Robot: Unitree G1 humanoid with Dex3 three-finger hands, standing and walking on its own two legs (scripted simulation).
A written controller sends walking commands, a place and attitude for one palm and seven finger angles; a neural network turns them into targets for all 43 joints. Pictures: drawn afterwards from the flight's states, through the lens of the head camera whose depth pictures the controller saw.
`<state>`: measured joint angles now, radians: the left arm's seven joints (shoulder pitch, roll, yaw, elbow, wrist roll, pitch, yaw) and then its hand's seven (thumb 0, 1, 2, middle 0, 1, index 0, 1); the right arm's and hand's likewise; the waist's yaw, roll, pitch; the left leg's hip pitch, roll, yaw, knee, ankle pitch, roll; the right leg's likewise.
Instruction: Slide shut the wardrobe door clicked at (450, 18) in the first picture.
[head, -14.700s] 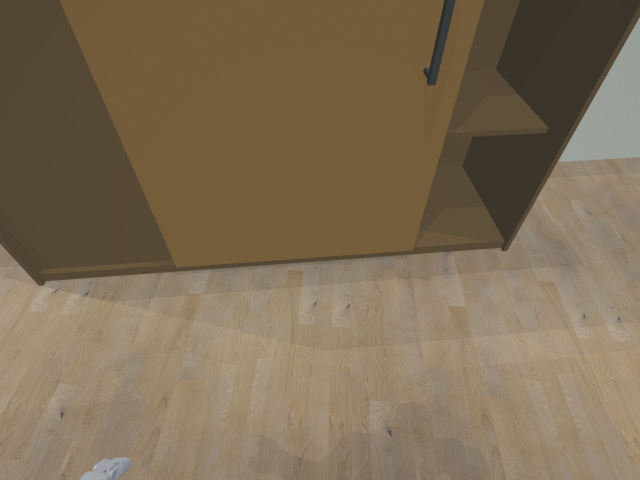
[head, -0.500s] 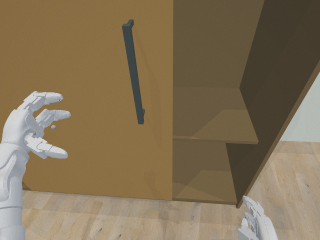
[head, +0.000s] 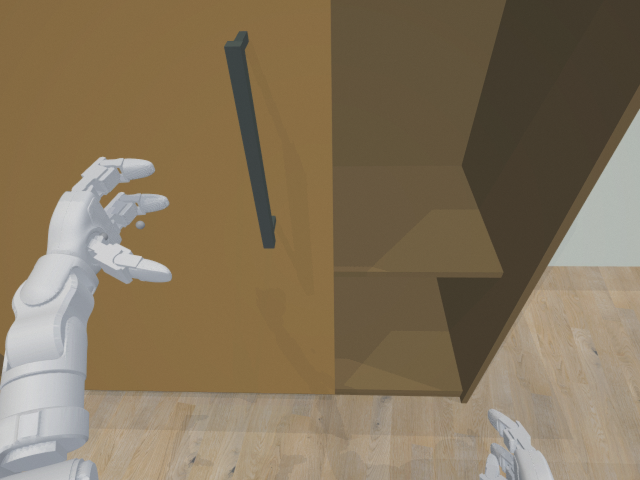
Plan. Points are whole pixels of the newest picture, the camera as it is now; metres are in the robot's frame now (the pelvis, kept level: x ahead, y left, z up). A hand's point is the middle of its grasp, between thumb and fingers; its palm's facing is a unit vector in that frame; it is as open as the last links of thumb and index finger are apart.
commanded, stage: move the hooked fingers beside the handle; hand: left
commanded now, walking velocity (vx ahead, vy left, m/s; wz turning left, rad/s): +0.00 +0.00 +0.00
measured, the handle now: (257, 156) +0.50 +0.13 +0.17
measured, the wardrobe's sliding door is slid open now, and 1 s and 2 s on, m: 0.40 0.40 0.40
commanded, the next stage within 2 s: none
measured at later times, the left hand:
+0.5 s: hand (178, 205) +0.38 +0.21 +0.17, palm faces +0.07 -1.00 -0.01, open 14.0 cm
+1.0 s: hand (214, 177) +0.45 +0.18 +0.17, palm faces +0.06 -1.00 -0.01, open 14.0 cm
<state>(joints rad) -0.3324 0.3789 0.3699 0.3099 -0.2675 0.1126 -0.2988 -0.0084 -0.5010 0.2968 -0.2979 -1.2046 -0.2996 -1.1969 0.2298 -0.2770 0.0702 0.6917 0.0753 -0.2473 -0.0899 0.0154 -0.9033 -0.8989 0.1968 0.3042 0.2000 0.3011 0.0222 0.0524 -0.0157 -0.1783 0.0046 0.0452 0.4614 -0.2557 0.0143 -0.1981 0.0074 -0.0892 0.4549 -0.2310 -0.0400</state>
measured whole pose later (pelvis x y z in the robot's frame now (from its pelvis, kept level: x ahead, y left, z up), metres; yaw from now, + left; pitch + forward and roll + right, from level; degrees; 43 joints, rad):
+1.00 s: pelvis +0.01 +0.00 +0.00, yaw -2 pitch +2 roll +0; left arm -0.69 0.36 0.30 0.74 -0.16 0.00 -0.15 -0.01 -0.50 0.30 -0.30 -1.20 -0.30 -1.20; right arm 0.32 -0.28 0.04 0.73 0.06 -0.15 -0.06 0.01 -0.90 -0.90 0.20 0.30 0.20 0.30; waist -0.04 0.04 -0.03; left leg -0.23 0.02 0.07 0.45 -0.26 0.01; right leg -0.26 0.02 -0.06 0.44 -0.22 -0.04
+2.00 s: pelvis +0.01 +0.01 +0.00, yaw -2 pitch +2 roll -1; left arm -0.59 0.34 0.30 0.64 -0.17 -0.02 -0.15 -0.01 -0.50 0.30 -0.30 -1.20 -0.30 -1.20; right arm 0.35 -0.27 0.03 0.71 0.05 -0.14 -0.05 0.01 -0.90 -0.90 0.20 0.30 0.20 0.30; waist -0.03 0.03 -0.03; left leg -0.23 0.00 0.08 0.45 -0.27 0.03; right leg -0.25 0.01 -0.05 0.43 -0.22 -0.02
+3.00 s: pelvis +0.01 +0.00 +0.00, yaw -2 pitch +2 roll +0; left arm -0.72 0.30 0.27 0.77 -0.15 -0.03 -0.08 -0.01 -0.50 0.30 -0.30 -1.20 -0.30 -1.20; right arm 0.32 -0.27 0.03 0.74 0.05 -0.12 -0.04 0.01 -0.91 -0.90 0.20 0.30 0.20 0.30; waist -0.04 0.04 -0.03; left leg -0.24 0.02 0.07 0.45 -0.26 0.01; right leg -0.26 0.03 -0.06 0.43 -0.21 -0.04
